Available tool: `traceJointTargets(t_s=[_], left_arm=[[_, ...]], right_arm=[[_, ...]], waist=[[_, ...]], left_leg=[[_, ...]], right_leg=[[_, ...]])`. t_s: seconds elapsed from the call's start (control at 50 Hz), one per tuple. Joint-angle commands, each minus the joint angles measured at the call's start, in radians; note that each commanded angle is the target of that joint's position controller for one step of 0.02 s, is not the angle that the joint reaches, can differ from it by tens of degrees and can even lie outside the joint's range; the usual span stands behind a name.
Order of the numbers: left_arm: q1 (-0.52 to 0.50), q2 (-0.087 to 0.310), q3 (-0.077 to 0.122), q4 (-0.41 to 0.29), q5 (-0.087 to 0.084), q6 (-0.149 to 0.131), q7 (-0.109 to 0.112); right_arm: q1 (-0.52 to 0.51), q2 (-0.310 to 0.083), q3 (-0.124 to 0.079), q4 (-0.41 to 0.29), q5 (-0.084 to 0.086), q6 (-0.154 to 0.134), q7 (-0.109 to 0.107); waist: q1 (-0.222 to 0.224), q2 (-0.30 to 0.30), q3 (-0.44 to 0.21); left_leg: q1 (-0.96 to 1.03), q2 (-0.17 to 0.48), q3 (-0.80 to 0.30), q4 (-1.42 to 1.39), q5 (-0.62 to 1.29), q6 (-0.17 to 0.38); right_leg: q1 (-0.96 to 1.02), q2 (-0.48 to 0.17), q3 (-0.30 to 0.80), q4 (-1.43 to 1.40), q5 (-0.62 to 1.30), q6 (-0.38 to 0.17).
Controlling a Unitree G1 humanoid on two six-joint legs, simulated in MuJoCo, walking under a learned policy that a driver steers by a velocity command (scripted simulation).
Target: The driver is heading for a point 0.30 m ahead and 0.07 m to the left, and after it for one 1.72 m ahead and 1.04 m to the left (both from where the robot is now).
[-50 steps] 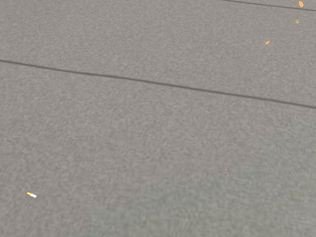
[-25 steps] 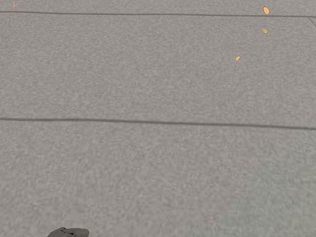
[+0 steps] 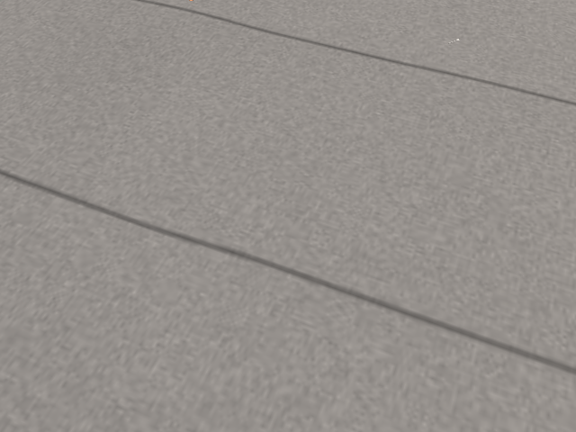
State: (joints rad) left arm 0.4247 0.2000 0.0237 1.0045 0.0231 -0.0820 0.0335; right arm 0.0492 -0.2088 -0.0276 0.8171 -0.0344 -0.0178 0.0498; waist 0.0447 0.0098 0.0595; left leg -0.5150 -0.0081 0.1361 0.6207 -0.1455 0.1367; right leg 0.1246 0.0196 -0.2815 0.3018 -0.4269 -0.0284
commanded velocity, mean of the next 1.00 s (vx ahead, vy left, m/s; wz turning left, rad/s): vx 0.18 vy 0.00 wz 0.58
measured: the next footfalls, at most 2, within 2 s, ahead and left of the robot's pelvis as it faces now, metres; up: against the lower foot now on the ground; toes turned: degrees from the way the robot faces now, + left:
left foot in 0.04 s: +0.16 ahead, +0.06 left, +0.00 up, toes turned +6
right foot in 0.54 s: +0.41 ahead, -0.04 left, +0.00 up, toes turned +23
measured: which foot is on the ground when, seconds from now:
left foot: up 0.00-0.02, down 0.04-0.54, up 0.56-0.96, down 0.98-1.00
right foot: down 0.00-0.04, up 0.06-0.52, down 0.54-0.96, up 0.98-1.00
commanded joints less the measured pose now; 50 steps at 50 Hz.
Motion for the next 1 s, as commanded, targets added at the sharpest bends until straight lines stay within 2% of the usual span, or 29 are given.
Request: traceJointTargets(t_s=[0.02,0.04,0.06,0.08,0.1,0.12,0.14,0.18,0.24,0.34,0.44,0.48,0.5,0.52,0.54,0.56,0.58,0.6,0.62,0.66,0.68,0.74,0.78,0.84,0.9,0.94,0.96,0.98,1.0], left_arm=[[0.001,0.205,0.045,-0.045,0.001,0.014,0.007],[-0.017,0.190,0.042,-0.076,-0.004,0.012,0.000],[-0.005,0.094,0.029,-0.151,-0.017,0.000,-0.023],[-0.120,0.175,0.040,-0.181,-0.004,-0.016,-0.029],[-0.172,0.154,0.034,-0.205,-0.015,-0.031,-0.034],[-0.154,0.154,0.034,-0.196,-0.018,-0.037,-0.032],[-0.157,0.149,0.036,-0.196,-0.006,-0.023,-0.028],[-0.107,0.130,0.033,-0.188,0.019,0.021,-0.026],[-0.134,0.110,0.029,-0.216,0.016,0.051,-0.027],[-0.296,0.126,0.021,-0.287,0.003,0.061,-0.025],[-0.379,0.158,0.015,-0.326,-0.007,0.054,-0.017],[-0.328,0.178,0.017,-0.317,-0.011,0.045,-0.010],[-0.273,0.189,0.020,-0.303,-0.011,0.039,-0.006],[-0.197,0.198,0.023,-0.287,-0.002,0.027,0.001],[-0.105,0.261,0.037,-0.284,0.009,0.015,0.013],[-0.141,0.325,0.044,-0.315,-0.004,0.034,0.014],[-0.130,0.270,0.043,-0.312,-0.026,0.055,0.008],[-0.172,0.198,0.023,-0.328,-0.023,0.063,0.009],[-0.233,0.162,0.012,-0.336,-0.017,0.072,0.011],[-0.282,0.172,0.013,-0.345,-0.001,0.080,0.016],[-0.281,0.179,0.017,-0.341,0.005,0.080,0.013],[-0.250,0.191,0.027,-0.332,0.008,0.075,0.009],[-0.243,0.201,0.033,-0.329,0.008,0.079,0.006],[-0.253,0.225,0.045,-0.330,0.012,0.087,-0.005],[-0.235,0.255,0.059,-0.324,0.014,0.097,-0.014],[-0.239,0.266,0.065,-0.322,0.002,0.107,-0.016],[-0.206,0.253,0.067,-0.309,0.002,0.112,-0.019],[-0.163,0.192,0.057,-0.316,0.005,0.120,-0.029],[-0.240,0.169,0.046,-0.388,0.003,0.133,-0.010]], right_arm=[[0.259,-0.126,-0.050,0.024,-0.009,-0.017,-0.013],[0.400,-0.207,-0.082,0.056,-0.021,-0.020,-0.027],[0.349,-0.308,-0.110,0.027,-0.002,-0.006,-0.037],[0.366,-0.298,-0.109,0.028,0.022,0.006,-0.039],[0.309,-0.255,-0.098,0.034,0.026,0.006,-0.048],[0.269,-0.196,-0.084,0.037,0.027,0.001,-0.049],[0.226,-0.170,-0.074,0.032,0.028,-0.009,-0.053],[0.199,-0.161,-0.065,0.020,0.035,-0.030,-0.052],[0.237,-0.206,-0.074,0.027,0.032,-0.039,-0.047],[0.314,-0.208,-0.074,0.023,0.033,-0.007,-0.059],[0.350,-0.223,-0.081,0.007,0.018,0.019,-0.074],[0.309,-0.233,-0.085,-0.015,0.012,0.024,-0.077],[0.269,-0.240,-0.087,-0.030,0.015,0.022,-0.076],[0.226,-0.240,-0.086,-0.043,0.028,0.015,-0.071],[0.226,-0.193,-0.071,-0.079,0.047,0.004,-0.066],[0.389,-0.123,-0.063,-0.084,0.059,0.009,-0.074],[0.427,-0.208,-0.076,-0.045,0.016,0.029,-0.082],[0.356,-0.232,-0.085,-0.038,0.004,0.044,-0.077],[0.305,-0.221,-0.085,-0.048,0.004,0.055,-0.066],[0.287,-0.198,-0.080,-0.060,0.013,0.081,-0.042],[0.292,-0.190,-0.076,-0.062,0.020,0.087,-0.036],[0.256,-0.174,-0.067,-0.085,0.023,0.094,-0.028],[0.220,-0.165,-0.059,-0.105,0.018,0.100,-0.021],[0.170,-0.151,-0.045,-0.136,0.021,0.102,-0.007],[0.158,-0.163,-0.043,-0.155,0.026,0.093,-0.002],[0.208,-0.158,-0.043,-0.145,0.025,0.080,-0.002],[0.239,-0.173,-0.048,-0.133,0.019,0.071,-0.009],[0.238,-0.251,-0.062,-0.145,0.008,0.061,-0.024],[0.228,-0.396,-0.098,-0.178,0.005,0.062,-0.030]], waist=[[-0.155,-0.098,-0.142],[-0.220,-0.008,-0.229],[-0.139,0.261,-0.298],[-0.179,0.061,-0.283],[-0.145,0.018,-0.155],[-0.091,-0.056,-0.062],[-0.050,-0.070,-0.018],[-0.007,-0.053,-0.036],[-0.003,-0.008,-0.065],[-0.074,0.065,-0.098],[-0.112,0.076,-0.086],[-0.083,0.083,-0.084],[-0.051,0.090,-0.089],[0.002,0.075,-0.103],[0.029,-0.049,-0.203],[-0.058,-0.270,-0.320],[-0.062,-0.181,-0.347],[-0.059,-0.080,-0.242],[-0.070,-0.063,-0.161],[-0.079,-0.161,-0.099],[-0.082,-0.170,-0.100],[-0.069,-0.155,-0.119],[-0.059,-0.164,-0.115],[-0.046,-0.185,-0.107],[-0.036,-0.188,-0.116],[-0.071,-0.151,-0.119],[-0.080,-0.076,-0.107],[-0.066,0.191,-0.063],[-0.084,0.301,0.008]], left_leg=[[0.302,-0.097,0.016,-0.093,-0.092,0.088],[0.542,0.046,-0.194,-0.160,-0.168,0.149],[0.837,0.340,-0.779,-0.262,-0.128,0.318],[0.816,0.347,-0.828,-0.337,-0.083,0.333],[0.703,0.333,-0.688,-0.356,-0.037,0.294],[0.548,0.290,-0.594,-0.382,0.078,0.240],[0.450,0.235,-0.508,-0.381,0.256,0.202],[0.357,0.177,-0.391,-0.357,0.572,0.177],[0.334,0.114,-0.313,-0.312,0.803,0.140],[0.405,0.077,-0.338,-0.251,0.801,0.049],[0.517,0.110,-0.448,-0.159,0.775,0.044],[0.497,0.104,-0.493,-0.104,0.747,0.025],[0.458,0.080,-0.505,-0.064,0.722,0.003],[0.402,0.033,-0.500,0.020,0.667,-0.032],[0.287,-0.025,-0.441,0.229,0.397,-0.077],[0.091,-0.217,-0.276,0.485,-0.540,-0.106],[0.053,-0.147,-0.239,0.618,-0.562,-0.108],[0.040,-0.111,-0.247,0.657,-0.472,-0.120],[0.031,-0.082,-0.232,0.635,-0.407,-0.136],[0.054,-0.061,-0.205,0.620,-0.326,-0.169],[0.071,-0.065,-0.191,0.609,-0.304,-0.176],[0.069,-0.052,-0.170,0.523,-0.287,-0.181],[0.075,-0.026,-0.155,0.434,-0.279,-0.175],[0.159,0.002,-0.121,0.265,-0.284,-0.154],[0.231,-0.004,-0.082,0.135,-0.293,-0.126],[0.349,-0.022,-0.059,-0.051,-0.205,-0.094],[0.415,-0.018,-0.121,-0.174,-0.153,-0.077],[0.436,0.193,-0.453,-0.382,-0.179,-0.029],[0.297,0.401,-0.742,-0.418,0.013,0.111]], right_leg=[[-0.064,-0.275,0.035,0.462,1.178,-0.071],[-0.277,-0.242,0.029,0.765,0.851,-0.045],[-0.749,0.011,0.088,1.163,-0.080,0.023],[-0.882,-0.009,0.302,1.207,-0.047,0.012],[-0.914,-0.071,0.326,1.139,0.046,0.005],[-0.851,-0.107,0.317,1.022,0.095,0.008],[-0.786,-0.126,0.319,0.949,0.097,0.022],[-0.671,-0.121,0.309,0.880,0.082,0.055],[-0.663,-0.092,0.274,0.765,0.148,0.082],[-0.701,-0.058,0.271,0.579,0.290,0.082],[-0.717,-0.021,0.310,0.436,0.254,0.057],[-0.619,-0.003,0.331,0.333,0.221,0.033],[-0.517,0.012,0.330,0.247,0.228,0.016],[-0.374,0.006,0.333,0.112,0.350,-0.004],[-0.144,-0.196,0.490,0.090,0.650,-0.059],[0.038,-0.504,0.786,0.130,1.176,-0.223],[-0.040,-0.521,0.843,0.129,1.104,-0.287],[-0.135,-0.445,0.720,0.100,0.941,-0.262],[-0.219,-0.366,0.599,0.059,0.782,-0.219],[-0.321,-0.272,0.457,0.005,0.627,-0.177],[-0.343,-0.254,0.414,-0.001,0.615,-0.176],[-0.326,-0.274,0.369,-0.015,0.547,-0.192],[-0.327,-0.290,0.355,-0.030,0.428,-0.194],[-0.369,-0.300,0.316,-0.036,0.291,-0.179],[-0.370,-0.324,0.300,-0.001,0.260,-0.162],[-0.419,-0.318,0.251,0.084,0.272,-0.109],[-0.482,-0.294,0.206,0.179,0.225,-0.046],[-0.633,-0.182,0.097,0.439,-0.006,0.041],[-0.786,-0.022,0.172,0.584,-0.211,0.082]])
